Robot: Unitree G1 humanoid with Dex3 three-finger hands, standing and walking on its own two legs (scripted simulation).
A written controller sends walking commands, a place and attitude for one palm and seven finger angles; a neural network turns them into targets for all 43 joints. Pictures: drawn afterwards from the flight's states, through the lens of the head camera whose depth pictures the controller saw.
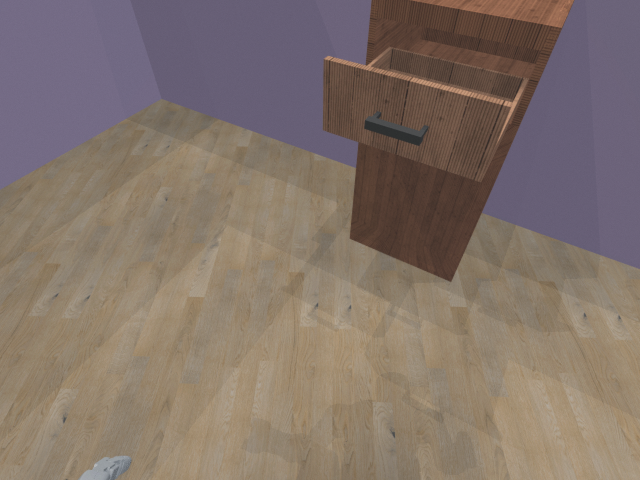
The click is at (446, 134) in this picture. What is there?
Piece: drawer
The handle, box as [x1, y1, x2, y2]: [364, 111, 428, 145]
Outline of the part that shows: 365,120 364,128 417,145 421,142 422,137 427,130 428,126 424,125 419,131 379,119 378,118 380,116 380,112 378,111 371,117 369,116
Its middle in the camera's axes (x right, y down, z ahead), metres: +0.16 -0.24 +0.84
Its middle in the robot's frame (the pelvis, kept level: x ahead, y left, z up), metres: +0.80 -0.13 +0.02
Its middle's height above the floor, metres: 0.79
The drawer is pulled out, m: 0.29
